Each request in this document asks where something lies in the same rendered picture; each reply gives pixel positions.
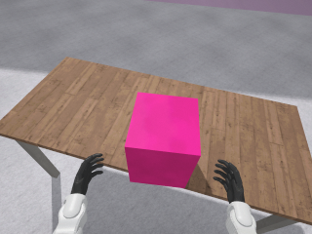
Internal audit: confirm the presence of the right robot hand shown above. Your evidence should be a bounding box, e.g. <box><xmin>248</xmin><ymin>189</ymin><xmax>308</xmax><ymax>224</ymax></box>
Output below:
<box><xmin>213</xmin><ymin>159</ymin><xmax>246</xmax><ymax>204</ymax></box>

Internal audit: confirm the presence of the left robot hand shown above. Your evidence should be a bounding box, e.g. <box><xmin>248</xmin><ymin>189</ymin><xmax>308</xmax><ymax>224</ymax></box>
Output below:
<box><xmin>70</xmin><ymin>153</ymin><xmax>104</xmax><ymax>195</ymax></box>

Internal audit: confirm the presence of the carton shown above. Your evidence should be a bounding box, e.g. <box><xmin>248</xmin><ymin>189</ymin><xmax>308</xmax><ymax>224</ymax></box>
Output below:
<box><xmin>124</xmin><ymin>92</ymin><xmax>201</xmax><ymax>188</ymax></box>

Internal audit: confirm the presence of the left robot forearm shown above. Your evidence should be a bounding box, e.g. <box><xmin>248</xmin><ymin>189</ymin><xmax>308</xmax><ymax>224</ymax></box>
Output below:
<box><xmin>53</xmin><ymin>193</ymin><xmax>88</xmax><ymax>234</ymax></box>

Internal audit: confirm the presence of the right robot forearm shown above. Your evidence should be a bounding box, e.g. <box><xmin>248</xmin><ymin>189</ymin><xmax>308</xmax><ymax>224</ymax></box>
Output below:
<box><xmin>225</xmin><ymin>201</ymin><xmax>257</xmax><ymax>234</ymax></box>

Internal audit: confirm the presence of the table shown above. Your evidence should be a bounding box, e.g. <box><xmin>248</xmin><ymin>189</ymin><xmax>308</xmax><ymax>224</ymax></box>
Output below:
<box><xmin>0</xmin><ymin>57</ymin><xmax>312</xmax><ymax>234</ymax></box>

